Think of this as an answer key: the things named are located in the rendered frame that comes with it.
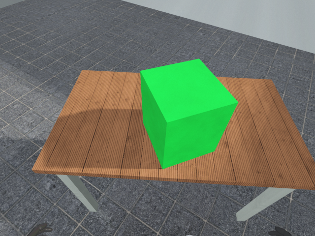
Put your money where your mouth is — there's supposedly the robot right hand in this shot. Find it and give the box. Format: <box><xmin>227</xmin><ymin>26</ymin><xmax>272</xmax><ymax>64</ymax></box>
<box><xmin>268</xmin><ymin>226</ymin><xmax>292</xmax><ymax>236</ymax></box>

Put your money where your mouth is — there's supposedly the robot left hand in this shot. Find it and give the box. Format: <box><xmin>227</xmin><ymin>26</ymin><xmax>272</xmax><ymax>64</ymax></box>
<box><xmin>27</xmin><ymin>222</ymin><xmax>53</xmax><ymax>236</ymax></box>

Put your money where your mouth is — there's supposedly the carton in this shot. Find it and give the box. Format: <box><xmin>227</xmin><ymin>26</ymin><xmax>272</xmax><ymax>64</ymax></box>
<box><xmin>140</xmin><ymin>59</ymin><xmax>238</xmax><ymax>169</ymax></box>

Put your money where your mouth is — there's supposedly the table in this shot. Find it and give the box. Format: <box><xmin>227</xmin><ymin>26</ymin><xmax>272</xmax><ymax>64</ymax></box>
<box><xmin>32</xmin><ymin>70</ymin><xmax>315</xmax><ymax>221</ymax></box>

